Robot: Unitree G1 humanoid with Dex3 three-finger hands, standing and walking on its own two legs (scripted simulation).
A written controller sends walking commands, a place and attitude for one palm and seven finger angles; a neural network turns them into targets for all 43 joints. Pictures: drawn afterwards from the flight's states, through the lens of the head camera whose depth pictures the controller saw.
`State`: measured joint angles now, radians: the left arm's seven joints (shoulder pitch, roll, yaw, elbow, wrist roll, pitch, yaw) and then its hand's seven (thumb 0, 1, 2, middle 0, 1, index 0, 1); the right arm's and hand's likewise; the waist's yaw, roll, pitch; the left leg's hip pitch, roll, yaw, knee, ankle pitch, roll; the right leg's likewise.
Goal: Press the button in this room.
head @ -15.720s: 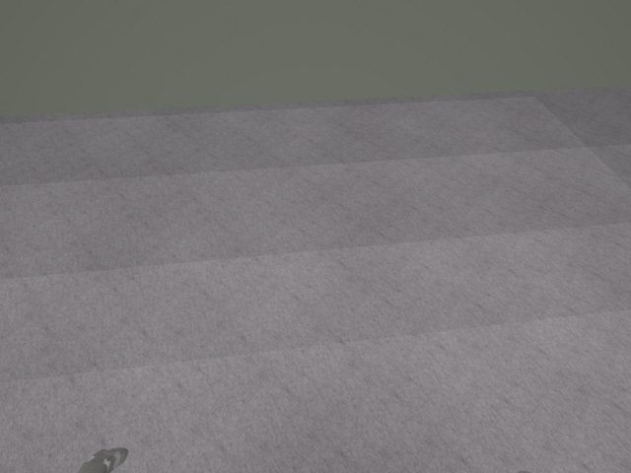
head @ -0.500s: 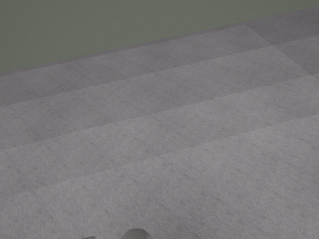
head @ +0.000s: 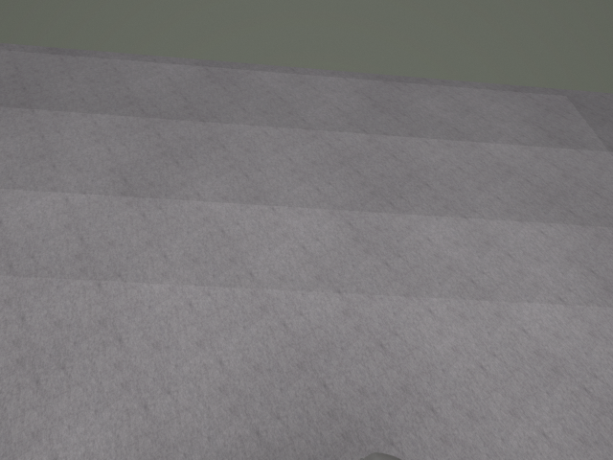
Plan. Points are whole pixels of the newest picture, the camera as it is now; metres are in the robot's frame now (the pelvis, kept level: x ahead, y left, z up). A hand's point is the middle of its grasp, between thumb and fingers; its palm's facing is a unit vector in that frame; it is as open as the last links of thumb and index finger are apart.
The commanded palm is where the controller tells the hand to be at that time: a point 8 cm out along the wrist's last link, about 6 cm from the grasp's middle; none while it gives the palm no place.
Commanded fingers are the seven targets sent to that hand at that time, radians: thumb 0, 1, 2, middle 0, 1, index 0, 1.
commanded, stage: turn or walk to find it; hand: left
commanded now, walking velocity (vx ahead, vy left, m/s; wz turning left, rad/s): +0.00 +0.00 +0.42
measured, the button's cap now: out of the picture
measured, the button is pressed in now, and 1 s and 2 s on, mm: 0 0 0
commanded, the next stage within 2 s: stand and wait in 0.10 s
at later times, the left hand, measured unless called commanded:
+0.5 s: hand out of the picture +0.03 +0.15 -0.14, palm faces +0.23 -0.93 -0.28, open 7.3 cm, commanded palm none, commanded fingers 0.00 0.90 0.90 -0.20 -0.30 -0.20 -0.30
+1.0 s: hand out of the picture -0.12 +0.21 -0.17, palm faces +0.50 -0.83 -0.24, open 7.3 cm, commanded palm none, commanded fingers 0.00 0.90 0.90 -0.20 -0.30 -0.20 -0.30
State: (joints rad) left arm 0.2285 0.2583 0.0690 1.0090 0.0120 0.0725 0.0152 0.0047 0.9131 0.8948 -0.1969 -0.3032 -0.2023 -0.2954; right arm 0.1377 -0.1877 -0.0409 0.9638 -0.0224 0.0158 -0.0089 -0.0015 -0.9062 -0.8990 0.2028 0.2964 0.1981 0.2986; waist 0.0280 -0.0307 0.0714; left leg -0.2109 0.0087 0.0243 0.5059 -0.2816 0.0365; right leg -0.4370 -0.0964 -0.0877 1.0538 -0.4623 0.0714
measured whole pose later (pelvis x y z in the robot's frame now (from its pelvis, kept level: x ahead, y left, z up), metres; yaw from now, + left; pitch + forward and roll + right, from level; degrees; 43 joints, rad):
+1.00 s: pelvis -0.06 -0.01 +0.00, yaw +27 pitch +0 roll -1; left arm 0.20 0.27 0.08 0.97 0.01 0.07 0.01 0.01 0.91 0.89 -0.20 -0.30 -0.20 -0.30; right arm 0.16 -0.20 -0.05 0.95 -0.02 0.02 0.00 0.00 -0.91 -0.90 0.20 0.30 0.20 0.30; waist 0.02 -0.03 0.07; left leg -0.22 0.00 0.00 0.48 -0.25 0.03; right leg -0.48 -0.10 -0.06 1.09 -0.41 0.08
